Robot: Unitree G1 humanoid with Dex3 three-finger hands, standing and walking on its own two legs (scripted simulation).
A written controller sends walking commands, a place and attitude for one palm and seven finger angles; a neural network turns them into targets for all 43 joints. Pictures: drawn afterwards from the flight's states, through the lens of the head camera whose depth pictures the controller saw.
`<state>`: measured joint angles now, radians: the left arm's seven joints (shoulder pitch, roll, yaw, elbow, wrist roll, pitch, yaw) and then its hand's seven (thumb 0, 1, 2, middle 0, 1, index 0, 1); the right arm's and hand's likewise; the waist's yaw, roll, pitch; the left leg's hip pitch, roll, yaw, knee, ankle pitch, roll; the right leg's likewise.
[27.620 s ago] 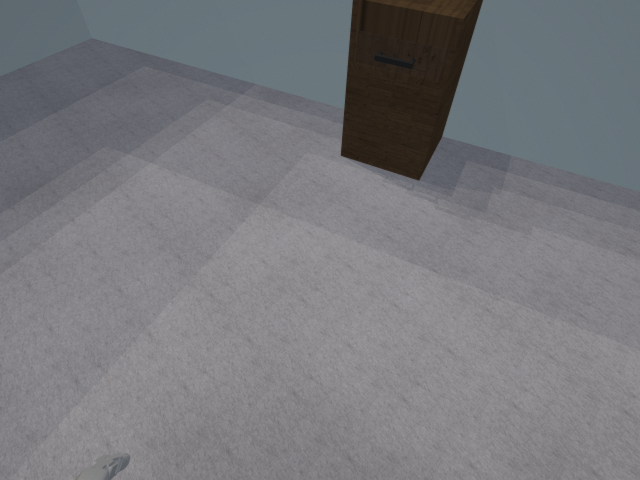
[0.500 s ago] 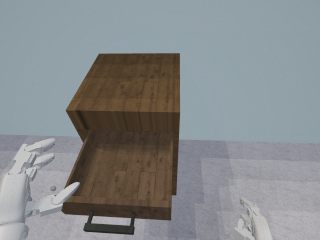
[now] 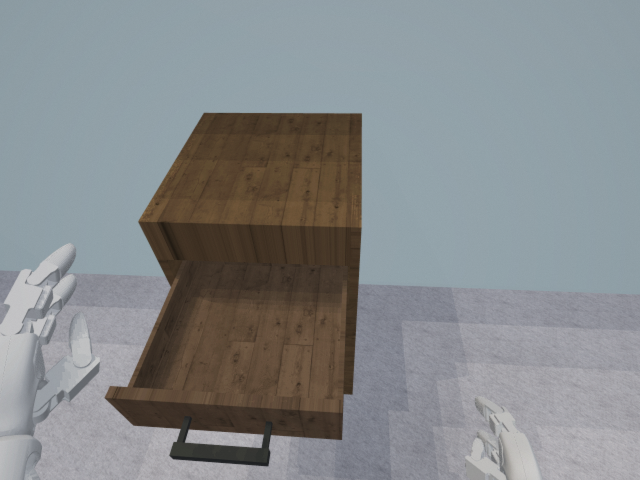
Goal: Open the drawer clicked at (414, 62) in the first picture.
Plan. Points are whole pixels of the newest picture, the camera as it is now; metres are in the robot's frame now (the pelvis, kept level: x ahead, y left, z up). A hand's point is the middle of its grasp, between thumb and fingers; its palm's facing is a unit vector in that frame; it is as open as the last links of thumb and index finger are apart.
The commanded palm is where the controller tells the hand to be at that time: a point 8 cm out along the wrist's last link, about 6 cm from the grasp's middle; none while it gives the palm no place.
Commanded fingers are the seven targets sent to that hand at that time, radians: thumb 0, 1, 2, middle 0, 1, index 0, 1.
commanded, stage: step back with the hand held close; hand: left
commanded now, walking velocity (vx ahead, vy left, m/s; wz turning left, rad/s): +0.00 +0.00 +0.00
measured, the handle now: (223, 440) +0.22 +0.20 -0.20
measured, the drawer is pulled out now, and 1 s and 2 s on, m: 0.30 0.30 0.30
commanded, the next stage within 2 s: stop stepping back and stand still in 1.62 s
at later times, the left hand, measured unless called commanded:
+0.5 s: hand (67, 382) +0.16 +0.25 +0.15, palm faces +0.28 -0.80 -0.54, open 7.4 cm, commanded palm +0.09 +0.30 +0.17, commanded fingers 0.00 0.90 0.90 -0.20 -0.30 -0.20 -0.30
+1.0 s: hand (19, 433) +0.11 +0.26 +0.15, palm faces +0.36 -0.81 -0.46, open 7.4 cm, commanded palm +0.04 +0.30 +0.17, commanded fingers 0.00 0.90 0.90 -0.20 -0.30 -0.20 -0.30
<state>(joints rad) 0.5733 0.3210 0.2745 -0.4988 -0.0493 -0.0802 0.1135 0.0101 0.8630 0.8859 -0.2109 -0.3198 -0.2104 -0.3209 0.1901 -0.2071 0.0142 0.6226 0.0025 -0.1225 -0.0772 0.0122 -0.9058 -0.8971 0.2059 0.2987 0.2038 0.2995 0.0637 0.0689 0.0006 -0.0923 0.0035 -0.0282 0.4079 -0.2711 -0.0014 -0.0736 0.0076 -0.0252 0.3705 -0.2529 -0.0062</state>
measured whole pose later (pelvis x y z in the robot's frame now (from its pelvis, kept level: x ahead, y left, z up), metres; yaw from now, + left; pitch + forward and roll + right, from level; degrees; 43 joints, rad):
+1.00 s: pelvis -0.08 +0.02 -0.01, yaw +1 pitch +3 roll -2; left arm 0.63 0.40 0.38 -0.65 -0.04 -0.22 0.17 0.01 0.89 0.90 -0.21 -0.30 -0.21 -0.30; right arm 0.16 -0.21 -0.02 0.59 0.02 -0.05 -0.08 0.01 -0.91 -0.90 0.21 0.30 0.21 0.30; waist 0.01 -0.01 0.04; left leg -0.43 -0.01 -0.04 0.59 -0.21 0.02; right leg -0.38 0.00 -0.04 0.50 -0.18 0.02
